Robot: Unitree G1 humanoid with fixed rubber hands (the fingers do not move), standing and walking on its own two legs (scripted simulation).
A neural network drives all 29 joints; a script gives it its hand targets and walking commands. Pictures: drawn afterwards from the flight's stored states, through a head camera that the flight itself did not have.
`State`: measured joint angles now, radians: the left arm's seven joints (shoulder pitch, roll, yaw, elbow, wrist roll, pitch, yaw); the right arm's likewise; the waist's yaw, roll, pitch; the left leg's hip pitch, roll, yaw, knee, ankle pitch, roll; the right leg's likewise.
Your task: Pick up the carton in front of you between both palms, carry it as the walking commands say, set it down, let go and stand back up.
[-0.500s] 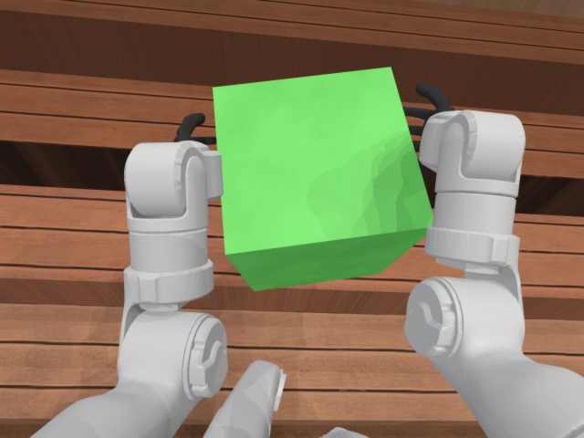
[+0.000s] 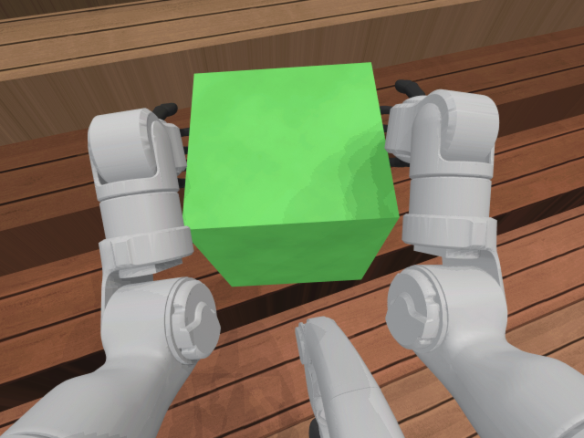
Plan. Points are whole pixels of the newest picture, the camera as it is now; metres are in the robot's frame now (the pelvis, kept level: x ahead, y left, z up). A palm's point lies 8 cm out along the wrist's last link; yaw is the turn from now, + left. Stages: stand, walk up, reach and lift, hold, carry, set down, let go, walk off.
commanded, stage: carry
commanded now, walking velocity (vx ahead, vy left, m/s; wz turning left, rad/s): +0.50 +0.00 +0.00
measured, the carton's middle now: (290, 192) +0.41 -0.08 +0.07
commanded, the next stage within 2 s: none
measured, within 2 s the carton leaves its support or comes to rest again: neither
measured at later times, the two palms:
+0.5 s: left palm out of the picture +0.66 +0.20 +0.35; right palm out of the picture +0.73 -0.08 +0.34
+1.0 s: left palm out of the picture +1.00 +0.23 +0.51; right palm out of the picture +0.97 -0.05 +0.53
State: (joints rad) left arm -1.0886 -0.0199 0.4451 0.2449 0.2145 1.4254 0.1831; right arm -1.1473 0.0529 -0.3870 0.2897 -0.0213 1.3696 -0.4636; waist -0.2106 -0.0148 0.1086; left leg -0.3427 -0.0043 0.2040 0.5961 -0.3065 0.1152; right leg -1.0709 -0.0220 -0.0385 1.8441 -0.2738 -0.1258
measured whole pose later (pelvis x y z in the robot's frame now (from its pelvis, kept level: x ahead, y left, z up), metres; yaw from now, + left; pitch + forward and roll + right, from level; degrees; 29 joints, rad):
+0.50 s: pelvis +0.30 -0.02 +0.17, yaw +4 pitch +3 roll -2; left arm -1.09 -0.09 0.31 0.30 0.01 1.38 0.49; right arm -1.01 -0.01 -0.45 0.24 -0.19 1.34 -0.14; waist 0.21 0.02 0.05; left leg -0.99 0.01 0.01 1.78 -0.37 0.15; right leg -0.34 -0.02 -0.19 0.55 -0.27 -0.07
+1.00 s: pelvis +0.58 +0.12 +0.35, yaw +2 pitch +3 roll +1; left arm -1.01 -0.01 0.40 0.19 0.18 1.41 0.19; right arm -1.07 0.08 -0.35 0.26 -0.05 1.34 -0.41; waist -0.17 -0.05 0.06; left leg -0.33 0.03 0.16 0.61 -0.33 0.05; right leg -1.08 0.01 -0.03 1.95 -0.46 -0.13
